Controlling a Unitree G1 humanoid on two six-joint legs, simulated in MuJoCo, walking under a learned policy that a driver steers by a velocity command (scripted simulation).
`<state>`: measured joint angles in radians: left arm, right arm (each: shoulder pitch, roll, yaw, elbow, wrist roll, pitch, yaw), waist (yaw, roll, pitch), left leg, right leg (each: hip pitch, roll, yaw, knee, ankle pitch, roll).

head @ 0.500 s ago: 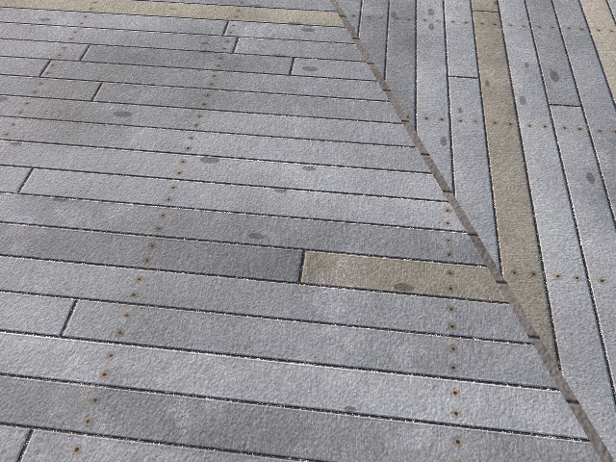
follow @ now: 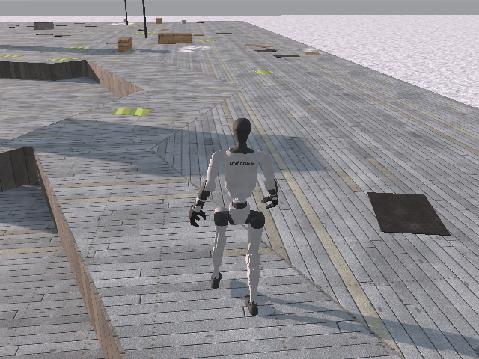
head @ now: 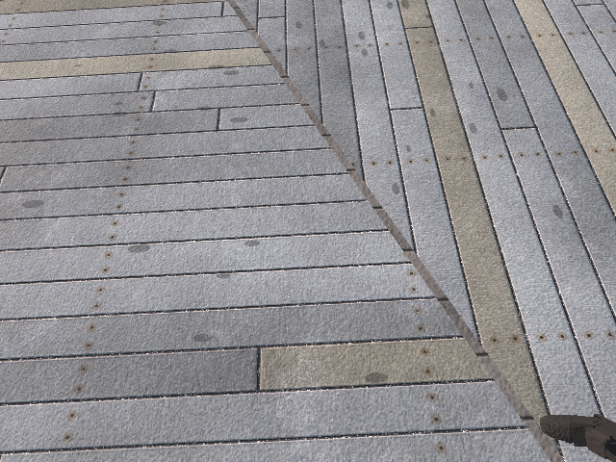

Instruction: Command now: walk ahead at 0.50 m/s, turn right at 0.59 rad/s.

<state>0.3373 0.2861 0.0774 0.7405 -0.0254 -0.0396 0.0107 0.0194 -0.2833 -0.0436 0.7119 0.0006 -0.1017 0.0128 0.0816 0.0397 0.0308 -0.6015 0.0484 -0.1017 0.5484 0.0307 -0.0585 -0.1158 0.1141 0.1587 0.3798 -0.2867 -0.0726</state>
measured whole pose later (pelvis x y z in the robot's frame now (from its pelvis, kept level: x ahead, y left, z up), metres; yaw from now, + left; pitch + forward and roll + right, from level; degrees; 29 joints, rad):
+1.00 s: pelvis +0.24 +0.02 -0.02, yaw -11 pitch +0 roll -2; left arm 0.06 0.28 0.08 0.74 0.00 0.04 0.05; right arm 0.21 -0.30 -0.07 0.81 0.00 0.05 0.00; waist -0.03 -0.02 0.04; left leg -0.28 0.02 0.05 0.64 -0.36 0.04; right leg -0.36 -0.06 -0.11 0.70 -0.36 0.02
